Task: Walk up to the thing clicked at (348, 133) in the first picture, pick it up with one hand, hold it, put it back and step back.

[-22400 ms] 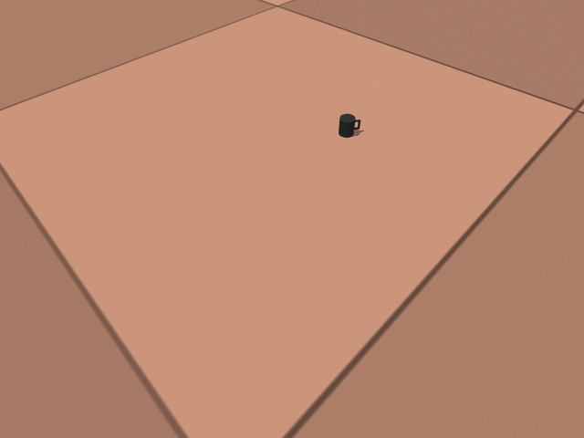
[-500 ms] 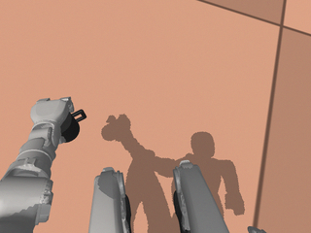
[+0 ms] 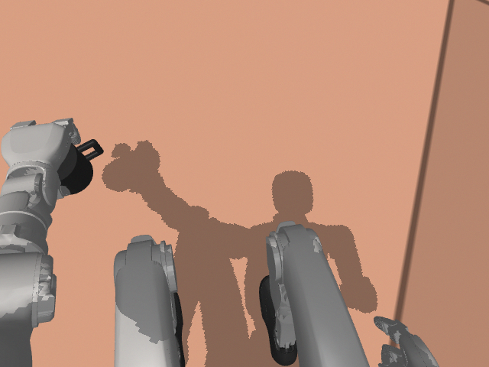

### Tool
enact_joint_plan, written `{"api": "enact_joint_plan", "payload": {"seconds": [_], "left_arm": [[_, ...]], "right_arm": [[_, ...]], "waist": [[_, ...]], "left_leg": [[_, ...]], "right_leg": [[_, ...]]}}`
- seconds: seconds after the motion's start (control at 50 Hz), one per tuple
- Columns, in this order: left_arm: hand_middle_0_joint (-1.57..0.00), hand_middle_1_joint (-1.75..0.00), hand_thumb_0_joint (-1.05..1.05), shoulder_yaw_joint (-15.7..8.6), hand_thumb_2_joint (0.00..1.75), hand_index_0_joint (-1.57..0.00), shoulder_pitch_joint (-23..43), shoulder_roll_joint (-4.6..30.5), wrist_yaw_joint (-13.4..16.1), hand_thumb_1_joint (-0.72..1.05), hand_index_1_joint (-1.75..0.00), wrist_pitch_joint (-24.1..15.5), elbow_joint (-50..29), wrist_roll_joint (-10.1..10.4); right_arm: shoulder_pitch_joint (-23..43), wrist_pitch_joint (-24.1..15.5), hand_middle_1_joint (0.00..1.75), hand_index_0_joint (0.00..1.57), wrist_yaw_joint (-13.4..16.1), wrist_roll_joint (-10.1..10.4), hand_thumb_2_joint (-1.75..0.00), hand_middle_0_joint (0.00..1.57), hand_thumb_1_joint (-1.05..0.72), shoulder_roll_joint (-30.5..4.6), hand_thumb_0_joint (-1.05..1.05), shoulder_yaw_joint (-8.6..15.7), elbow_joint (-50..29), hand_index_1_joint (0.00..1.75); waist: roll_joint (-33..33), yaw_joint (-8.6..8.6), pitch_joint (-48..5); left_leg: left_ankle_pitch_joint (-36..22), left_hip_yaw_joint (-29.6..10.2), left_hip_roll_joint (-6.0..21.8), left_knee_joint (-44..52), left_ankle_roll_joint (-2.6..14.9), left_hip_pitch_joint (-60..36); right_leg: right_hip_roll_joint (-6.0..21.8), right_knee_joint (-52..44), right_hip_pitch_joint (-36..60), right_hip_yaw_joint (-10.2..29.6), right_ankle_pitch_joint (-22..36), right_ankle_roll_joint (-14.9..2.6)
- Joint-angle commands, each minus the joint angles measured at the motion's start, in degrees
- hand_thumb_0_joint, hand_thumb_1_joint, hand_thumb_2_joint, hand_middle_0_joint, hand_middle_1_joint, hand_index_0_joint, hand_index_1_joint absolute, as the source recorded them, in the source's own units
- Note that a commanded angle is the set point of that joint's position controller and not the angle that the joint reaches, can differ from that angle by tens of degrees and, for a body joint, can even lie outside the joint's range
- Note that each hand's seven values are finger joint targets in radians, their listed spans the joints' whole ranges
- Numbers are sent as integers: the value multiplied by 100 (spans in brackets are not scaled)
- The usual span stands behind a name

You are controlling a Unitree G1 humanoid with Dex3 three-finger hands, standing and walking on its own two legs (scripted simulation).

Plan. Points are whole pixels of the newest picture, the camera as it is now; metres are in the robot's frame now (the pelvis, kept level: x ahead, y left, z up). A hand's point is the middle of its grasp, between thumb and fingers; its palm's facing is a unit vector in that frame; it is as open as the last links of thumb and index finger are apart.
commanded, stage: crouch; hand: left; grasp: from above
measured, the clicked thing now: (68, 161) +0.47 +0.29 -0.19
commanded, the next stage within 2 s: lower in 0.60 s
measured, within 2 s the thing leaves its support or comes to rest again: neither
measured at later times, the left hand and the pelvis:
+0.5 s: hand (65, 173) +0.45 +0.30 -0.21, palm faces -0.44 -0.06 -0.90, open 10.9 cm; pelvis -0.01 +0.00 -0.06, yaw -2 degrees
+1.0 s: hand (75, 179) +0.45 +0.30 -0.26, palm faces -0.48 -0.09 -0.88, open 10.9 cm; pelvis -0.01 +0.00 -0.08, yaw -4 degrees
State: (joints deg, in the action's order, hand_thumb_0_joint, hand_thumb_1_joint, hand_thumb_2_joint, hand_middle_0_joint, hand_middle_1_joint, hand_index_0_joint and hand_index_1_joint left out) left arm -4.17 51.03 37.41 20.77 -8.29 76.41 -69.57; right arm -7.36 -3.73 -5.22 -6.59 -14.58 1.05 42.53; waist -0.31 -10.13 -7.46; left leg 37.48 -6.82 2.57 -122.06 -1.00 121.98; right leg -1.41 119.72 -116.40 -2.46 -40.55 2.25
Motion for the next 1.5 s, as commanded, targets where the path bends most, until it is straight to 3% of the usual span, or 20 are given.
{"api": "enact_joint_plan", "payload": {"seconds": [0.0, 0.04, 0.1, 0.16, 0.3, 0.38, 0.48, 0.58, 0.66, 0.76, 0.84, 0.86, 0.98, 1.06, 1.1, 1.22, 1.3, 1.32, 1.38, 1.48], "left_arm": [[-77, -108, 0, -267, 98, -82, 1812, 1659, 124, 46, -103, -75, -728, 31], [-78, -107, 0, -318, 99, -82, 1630, 1749, 76, 46, -102, -114, -678, -3], [-77, -109, 0, -268, 99, -82, 1757, 1664, 44, 47, -104, -190, -721, 9], [-74, -110, 0, -383, 100, -79, 1814, 1886, 44, 44, -104, -244, -709, -38], [-68, -105, 0, -337, 95, -73, 2172, 1984, 168, 36, -100, -384, -530, -118], [-69, -106, 0, -364, 94, -74, 2275, 2135, 207, 36, -100, -414, -489, -135], [-70, -108, 0, -290, 99, -75, 2310, 2101, 222, 38, -103, -400, -251, -149], [-72, -108, 0, -262, 103, -75, 2245, 2156, 193, 37, -104, -383, -89, -153], [-74, -107, 0, -336, 103, -77, 2170, 2293, 172, 40, -104, -382, -227, -140], [-70, -105, 0, -255, 100, -73, 2176, 2171, 174, 32, -102, -419, -49, -132], [-71, -106, 0, -263, 99, -74, 2106, 2221, 219, 33, -102, -504, 174, -144], [-71, -105, 0, -289, 100, -74, 2125, 2323, 238, 32, -102, -548, 24, -193], [-74, -108, 0, -505, 100, -78, 2257, 2583, 477, 40, -104, -703, -93, -324], [-74, -109, 0, -451, 102, -77, 2126, 2495, 635, 39, -105, -666, 244, -417], [-73, -109, 0, -547, 104, -76, 2152, 2659, 710, 38, -106, -645, 171, -449], [-72, -107, 0, -441, 102, -75, 2166, 2536, 785, 38, -103, -511, 622, -374], [-73, -106, 0, -459, 104, -76, 2175, 2663, 788, 38, -102, -531, 517, -342], [-73, -106, 0, -473, 104, -77, 2077, 2685, 779, 38, -102, -530, 602, -309], [-77, -109, 0, -525, 107, -80, 1991, 2707, 801, 44, -105, -540, 677, -328], [-80, -107, 0, -669, 110, -82, 1966, 2889, 921, 45, -104, -607, 562, -353]], "right_arm": [[-1218, 16, 30, 20, 15, 9, -90, 20, -91, -1208, 0, 380, -66, 30], [-1197, 71, 30, 20, -14, 21, -90, 20, -91, -1203, 0, 380, -109, 30], [-1209, 115, 30, 20, -52, -1, -90, 20, -91, -1211, 0, 346, -93, 30], [-1211, 152, 30, 20, -65, 8, -90, 20, -91, -1258, 0, 330, -95, 30], [-1143, 147, 30, 20, -68, -33, -90, 20, -91, -1329, 0, 220, -32, 30], [-1157, 135, 30, 20, -66, -73, -90, 20, -91, -1323, 0, 156, 28, 30], [-1174, 113, 30, 20, -63, -99, -90, 20, -91, -1370, 0, 79, 46, 30], [-1125, 110, 30, 20, -70, -114, -90, 20, -91, -1404, 0, -2, 26, 30], [-1117, 122, 30, 20, -72, -109, -90, 20, -91, -1409, 0, -14, 13, 30], [-1134, 147, 30, 20, -90, -120, -90, 20, -91, -1429, 0, -54, 30, 30], [-1106, 126, 30, 20, -123, -167, -90, 20, -92, -1465, 0, -137, 26, 30], [-1078, 141, 30, 20, -116, -181, -90, 20, -91, -1442, 0, -165, 29, 30], [-1033, 120, 30, 20, -135, -269, -90, 20, -91, -1528, 0, -226, 19, 30], [-990, 107, 30, 20, -165, -325, -90, 20, -91, -1552, 0, -256, 16, 30], [-993, 99, 30, 20, -166, -344, -90, 20, -91, -1564, 0, -275, 20, 30], [-1027, -6, 30, 20, -203, -428, -90, 20, -90, -1596, 0, -366, 41, 30], [-993, -59, 30, 20, -206, -469, -90, 20, -90, -1620, 0, -429, 30, 30], [-951, -75, 30, 20, -206, -442, -90, 20, -90, -1623, 0, -427, 35, 30], [-991, -107, 30, 20, -239, -503, -90, 20, -90, -1637, 0, -477, 26, 30], [-960, -131, 30, 20, -280, -558, -90, 20, -90, -1685, 0, -555, 25, 30]], "waist": [[-1224, 1, -3789], [-1175, 74, -3838], [-1218, -6, -3812], [-1337, 30, -3837], [-1510, -99, -3444], [-1490, -93, -3605], [-1501, -217, -3457], [-1472, -215, -3211], [-1557, -130, -3393], [-1392, -283, -3272], [-1420, -348, -3032], [-1487, -277, -3146], [-1930, -308, -3332], [-1897, -391, -3119], [-1976, -346, -3200], [-1679, -567, -2798], [-1764, -541, -2934], [-1780, -457, -2955], [-1749, -568, -2985], [-1931, -530, -2979]], "left_leg": [[-1081, 549, -116, 919, 242, -2883], [-1085, 548, -108, 830, 244, -2797], [-1107, 533, -109, 691, 249, -2637], [-1105, 485, -102, 612, 226, -2704], [-616, 417, -105, 467, 206, -2425], [-670, 516, -127, 255, 225, -2251], [-622, 421, -113, 164, 217, -2184], [-463, 411, -120, 104, 226, -1976], [-644, 444, -123, 24, 216, -2072], [-722, 391, -105, -108, 233, -1887], [-813, 316, -101, -218, 217, -1862], [-868, 363, -101, -281, 228, -1842], [-969, 309, -92, -376, 165, -2109], [-838, 282, -95, -413, 162, -2015], [-898, 290, -92, -471, 171, -1968], [-673, 244, -81, -601, 212, -1596], [-715, 209, -73, -660, 199, -1629], [-743, 199, -64, -676, 193, -1662], [-931, 170, -48, -777, 192, -1676], [-1054, 151, -28, -807, 167, -1737]], "right_leg": [[-148, -1222, 1630, -316, 1470, -394], [-180, -1144, 1645, -332, 1450, -394], [-194, -998, 1586, -367, 1503, -389], [-186, -813, 1358, -418, 1449, -412], [-199, -555, 827, -538, 1050, -449], [-225, -520, 938, -500, 1072, -427], [-228, -352, 755, -612, 1063, -425], [-230, -300, 644, -637, 945, -427], [-244, -252, 761, -627, 1106, -420], [-253, -168, 725, -678, 1229, -391], [-257, -10, 586, -747, 1314, -395], [-277, -51, 723, -710, 1385, -375], [-280, 197, 547, -802, 1430, -393], [-301, 255, 362, -859, 1344, -402], [-303, 267, 425, -837, 1423, -389], [-322, 274, 333, -883, 1275, -355], [-332, 323, 488, -901, 1307, -345], [-344, 359, 430, -897, 1324, -356], [-358, 437, 576, -947, 1527, -329], [-393, 496, 643, -974, 1651, -336]]}}
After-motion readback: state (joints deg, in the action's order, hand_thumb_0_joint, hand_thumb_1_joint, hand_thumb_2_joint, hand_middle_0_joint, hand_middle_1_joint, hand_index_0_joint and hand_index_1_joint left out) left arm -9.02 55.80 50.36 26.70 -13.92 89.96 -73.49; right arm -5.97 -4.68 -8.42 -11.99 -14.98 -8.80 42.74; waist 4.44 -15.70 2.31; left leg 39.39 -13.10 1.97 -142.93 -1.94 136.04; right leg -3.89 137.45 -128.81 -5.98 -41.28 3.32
